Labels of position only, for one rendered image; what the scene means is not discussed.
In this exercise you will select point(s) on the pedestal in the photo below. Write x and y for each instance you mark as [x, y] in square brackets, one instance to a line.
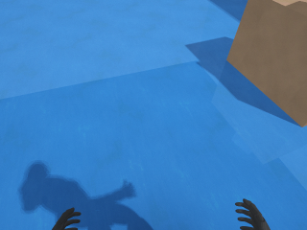
[270, 50]

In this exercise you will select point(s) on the robot right hand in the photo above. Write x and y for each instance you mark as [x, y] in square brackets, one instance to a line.
[256, 219]

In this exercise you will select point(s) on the robot left hand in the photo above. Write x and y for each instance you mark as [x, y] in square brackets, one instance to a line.
[63, 220]

